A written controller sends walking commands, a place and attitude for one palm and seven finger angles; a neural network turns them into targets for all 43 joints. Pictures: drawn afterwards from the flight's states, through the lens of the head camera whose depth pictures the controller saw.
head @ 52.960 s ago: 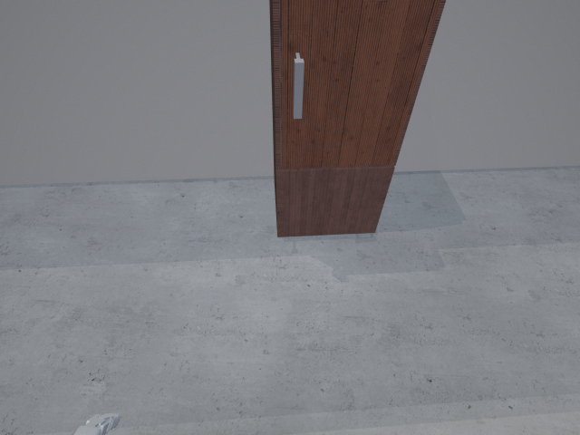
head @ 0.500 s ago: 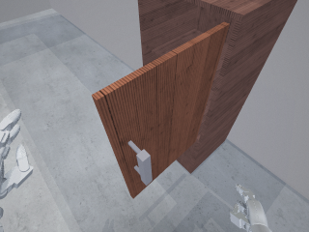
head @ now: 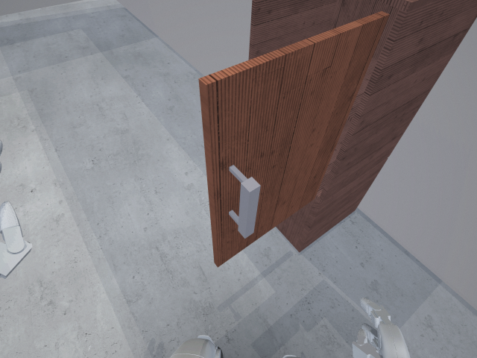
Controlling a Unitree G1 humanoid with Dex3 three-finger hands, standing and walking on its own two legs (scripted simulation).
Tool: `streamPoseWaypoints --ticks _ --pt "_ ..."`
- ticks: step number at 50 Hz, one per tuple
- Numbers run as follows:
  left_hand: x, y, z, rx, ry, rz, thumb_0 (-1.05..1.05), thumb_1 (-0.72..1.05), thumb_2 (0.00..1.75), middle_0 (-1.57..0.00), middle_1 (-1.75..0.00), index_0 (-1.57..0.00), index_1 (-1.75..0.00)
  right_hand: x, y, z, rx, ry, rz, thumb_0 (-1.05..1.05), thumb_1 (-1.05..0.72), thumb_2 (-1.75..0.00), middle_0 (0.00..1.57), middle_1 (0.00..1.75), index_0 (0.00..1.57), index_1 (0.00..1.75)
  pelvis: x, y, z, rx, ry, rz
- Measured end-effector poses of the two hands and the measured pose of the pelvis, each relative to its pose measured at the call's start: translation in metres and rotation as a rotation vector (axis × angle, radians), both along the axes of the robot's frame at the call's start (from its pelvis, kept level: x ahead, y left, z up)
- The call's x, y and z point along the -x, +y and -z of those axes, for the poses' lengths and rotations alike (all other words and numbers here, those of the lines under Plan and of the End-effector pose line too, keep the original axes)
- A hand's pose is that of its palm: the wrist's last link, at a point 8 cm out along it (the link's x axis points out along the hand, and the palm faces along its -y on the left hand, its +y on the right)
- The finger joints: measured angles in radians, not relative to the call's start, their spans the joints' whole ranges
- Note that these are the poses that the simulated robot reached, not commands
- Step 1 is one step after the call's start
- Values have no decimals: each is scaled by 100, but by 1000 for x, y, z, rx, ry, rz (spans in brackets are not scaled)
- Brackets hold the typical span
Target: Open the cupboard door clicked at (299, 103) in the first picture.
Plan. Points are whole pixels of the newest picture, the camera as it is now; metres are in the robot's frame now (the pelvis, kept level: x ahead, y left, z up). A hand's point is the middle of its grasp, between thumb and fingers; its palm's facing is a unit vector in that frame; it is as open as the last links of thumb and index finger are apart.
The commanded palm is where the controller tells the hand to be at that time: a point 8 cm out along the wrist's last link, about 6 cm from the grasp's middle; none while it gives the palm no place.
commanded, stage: step back with the hand held close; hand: left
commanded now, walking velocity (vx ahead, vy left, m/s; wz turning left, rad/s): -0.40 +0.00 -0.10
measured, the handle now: (240, 202) +0.40 +0.03 +0.00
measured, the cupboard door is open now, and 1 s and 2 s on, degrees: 91 91 91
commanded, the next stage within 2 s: stop stepping back and stand still in 0.30 s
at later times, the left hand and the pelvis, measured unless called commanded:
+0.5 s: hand out of the picture +0.09 +0.24 +0.20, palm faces +0.38 -0.80 -0.47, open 7.4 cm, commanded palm +0.04 +0.29 +0.19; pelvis -0.12 +0.00 +0.00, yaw -5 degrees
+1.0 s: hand out of the picture +0.01 +0.25 +0.20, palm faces +0.41 -0.77 -0.48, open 7.4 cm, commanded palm -0.03 +0.29 +0.19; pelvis -0.20 +0.00 +0.02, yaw -5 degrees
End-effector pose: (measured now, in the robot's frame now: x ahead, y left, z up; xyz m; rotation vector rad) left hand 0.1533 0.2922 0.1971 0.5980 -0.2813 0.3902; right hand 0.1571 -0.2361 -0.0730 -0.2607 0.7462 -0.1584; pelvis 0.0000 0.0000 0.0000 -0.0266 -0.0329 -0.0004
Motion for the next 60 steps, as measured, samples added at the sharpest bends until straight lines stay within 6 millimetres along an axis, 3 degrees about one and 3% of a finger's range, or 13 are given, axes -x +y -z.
streamPoseWaypoints --ticks 7,12,17,20,23,28,34,37,40,45,50,57,60 --pt "17 20 2 11 -54 10 2 89 90 -21 -30 -21 -30 28 9 2 32 -7 23 1 -90 -90 20 30 21 30 29 16 5 39 -19 -10" --pt "38 30 -13 -23 -102 -2 2 89 90 -21 -30 -21 -30 47 26 -3 -19 -15 3 1 -90 -90 20 30 20 30 52 12 0 64 14 -27" --pt "72 19 -12 15 -88 9 2 89 90 -21 -30 -21 -30 59 34 -6 -57 -50 -49 1 -90 -90 21 30 21 30 80 6 -1 48 80 -1" --pt "92 2 -7 -12 -84 51 2 89 90 -21 -30 -21 -30 69 33 2 -74 -86 -78 1 -90 -90 21 30 21 30 107 0 10 -8 111 49" --pt "101 -9 -9 -8 -77 104 2 89 90 -21 -30 -21 -30 93 27 7 -64 -40 -59 1 -90 -90 21 30 21 30 124 2 5 2 75 74" --pt "102 -4 -21 -10 -106 133 1 89 90 -21 -30 -21 -30 138 11 -6 -30 -31 50 1 -90 -90 21 30 21 30 124 7 -2 -16 48 107" --pt "96 4 -5 58 -24 119 1 89 90 -21 -30 -21 -30 193 -8 -19 -8 -75 144 1 -90 -90 20 30 20 30 157 10 -10 -27 -1 106" --pt "115 -4 4 52 59 128 2 89 90 -21 -30 -21 -30 221 -15 -21 -6 -61 174 1 -90 -90 20 30 20 30 171 5 -14 -27 -2 107" --pt "145 -19 4 5 102 150 2 89 90 -21 -30 -21 -30 243 -24 -14 -5 -32 178 1 -90 -90 20 30 20 30 185 -1 -10 -43 14 95" --pt "183 -26 -15 -27 36 154 2 89 90 -21 -30 -22 -30 270 -32 -1 12 93 154 1 -90 -90 20 30 20 30 201 -3 -14 -61 17 113" --pt "180 -3 -22 -2 -24 42 1 88 90 -21 -30 -22 -30 275 -29 -2 0 69 176 1 -90 -90 20 30 20 30 201 0 -21 -78 42 95" --pt "166 11 9 92 39 26 2 89 90 -21 -30 -21 -30 254 -11 0 16 1 155 1 -90 -90 20 30 20 30 198 20 -12 -44 42 75" --pt "164 9 11 74 41 70 2 89 90 -21 -30 -21 -30 241 3 -4 -5 -23 139 1 -90 -90 20 30 20 30 198 23 -9 -63 21 90"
